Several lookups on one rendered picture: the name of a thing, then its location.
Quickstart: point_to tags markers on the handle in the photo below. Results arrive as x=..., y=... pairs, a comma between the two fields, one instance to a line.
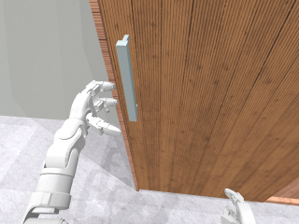
x=124, y=58

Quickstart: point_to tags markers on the robot left hand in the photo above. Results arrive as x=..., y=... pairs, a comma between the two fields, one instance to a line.
x=84, y=105

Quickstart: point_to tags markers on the left robot forearm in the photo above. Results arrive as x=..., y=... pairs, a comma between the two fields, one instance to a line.
x=53, y=187

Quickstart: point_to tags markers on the wardrobe door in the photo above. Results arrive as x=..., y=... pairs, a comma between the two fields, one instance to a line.
x=291, y=191
x=217, y=92

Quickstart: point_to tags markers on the robot right hand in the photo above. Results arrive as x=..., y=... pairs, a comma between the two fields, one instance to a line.
x=241, y=214

